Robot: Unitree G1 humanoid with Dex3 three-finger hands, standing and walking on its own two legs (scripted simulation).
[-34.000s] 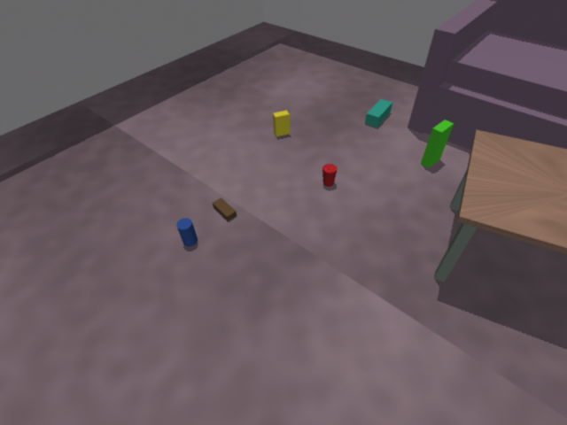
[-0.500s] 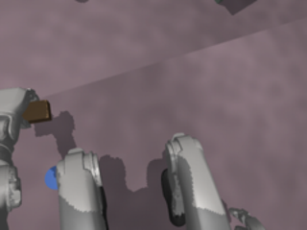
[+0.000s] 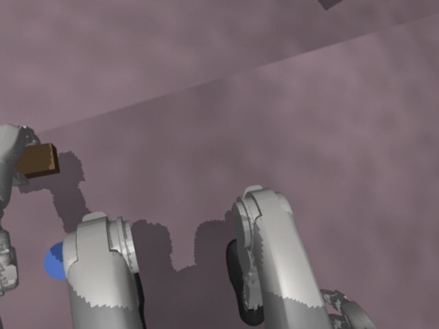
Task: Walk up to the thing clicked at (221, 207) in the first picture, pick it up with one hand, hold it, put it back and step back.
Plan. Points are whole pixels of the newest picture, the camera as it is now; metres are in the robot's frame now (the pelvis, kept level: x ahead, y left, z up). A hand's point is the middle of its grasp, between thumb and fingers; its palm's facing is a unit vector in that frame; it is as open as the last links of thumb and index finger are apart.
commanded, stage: lower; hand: left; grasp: from above
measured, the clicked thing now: (18, 164) +0.43 +0.33 -0.22
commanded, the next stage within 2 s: rest in 0.08 s
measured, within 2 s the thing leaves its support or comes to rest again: rests again in 1.04 s
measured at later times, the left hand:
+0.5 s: hand (28, 166) +0.43 +0.32 -0.23, palm faces -0.46 -0.12 -0.88, open 8.2 cm
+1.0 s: hand (34, 169) +0.43 +0.32 -0.26, palm faces -0.44 -0.13 -0.89, open 8.2 cm
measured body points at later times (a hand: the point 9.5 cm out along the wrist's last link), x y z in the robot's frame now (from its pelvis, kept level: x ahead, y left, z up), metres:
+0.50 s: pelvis +0.00 +0.00 -0.03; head +0.26 +0.09 +0.33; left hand +0.45 +0.32 -0.18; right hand +0.06 -0.28 -0.12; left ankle +0.07 +0.14 -0.29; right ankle +0.10 -0.14 -0.29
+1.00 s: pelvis +0.00 +0.00 -0.04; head +0.26 +0.10 +0.31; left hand +0.45 +0.32 -0.21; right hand +0.07 -0.28 -0.12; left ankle +0.07 +0.14 -0.29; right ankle +0.10 -0.14 -0.29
